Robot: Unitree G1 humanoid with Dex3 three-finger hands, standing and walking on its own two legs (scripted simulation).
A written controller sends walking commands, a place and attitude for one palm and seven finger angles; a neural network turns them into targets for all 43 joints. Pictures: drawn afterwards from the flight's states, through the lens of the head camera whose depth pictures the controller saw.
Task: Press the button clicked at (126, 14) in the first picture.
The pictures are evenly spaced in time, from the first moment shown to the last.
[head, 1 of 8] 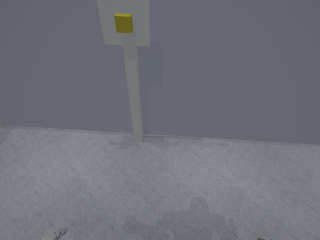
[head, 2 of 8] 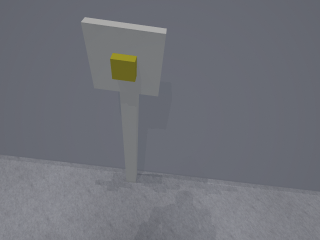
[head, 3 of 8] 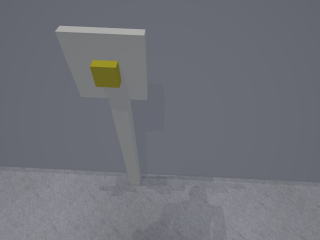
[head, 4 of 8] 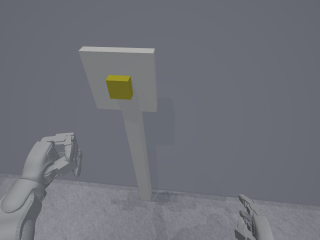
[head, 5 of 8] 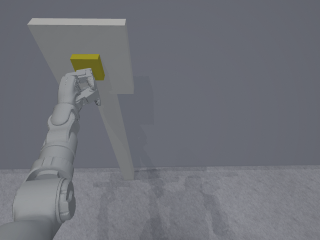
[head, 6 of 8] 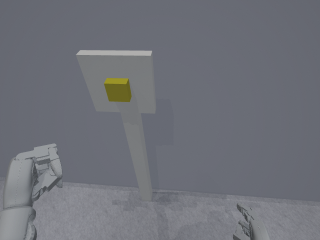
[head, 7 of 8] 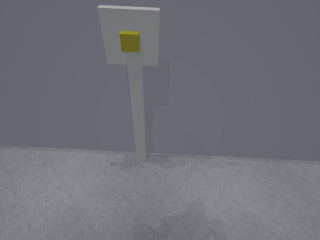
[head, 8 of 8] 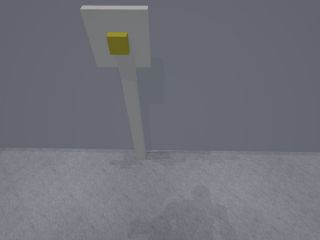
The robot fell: no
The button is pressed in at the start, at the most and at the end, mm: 0 14 0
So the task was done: yes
